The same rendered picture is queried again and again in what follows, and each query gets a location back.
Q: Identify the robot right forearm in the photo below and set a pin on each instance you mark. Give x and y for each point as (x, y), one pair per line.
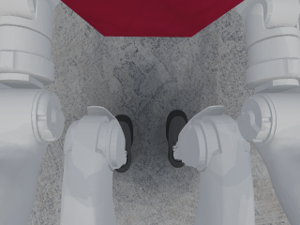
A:
(272, 35)

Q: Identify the robot right thigh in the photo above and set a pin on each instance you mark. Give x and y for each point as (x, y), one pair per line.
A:
(214, 145)

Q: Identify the carton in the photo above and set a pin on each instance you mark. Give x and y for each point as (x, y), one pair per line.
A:
(150, 18)

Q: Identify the right robot upper arm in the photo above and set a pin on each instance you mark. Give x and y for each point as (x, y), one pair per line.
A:
(271, 121)

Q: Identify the left robot upper arm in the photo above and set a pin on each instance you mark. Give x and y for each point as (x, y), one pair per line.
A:
(30, 118)

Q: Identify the robot right foot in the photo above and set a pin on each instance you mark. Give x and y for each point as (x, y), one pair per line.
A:
(175, 122)

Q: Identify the robot left forearm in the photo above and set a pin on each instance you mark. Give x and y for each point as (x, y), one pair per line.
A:
(26, 38)

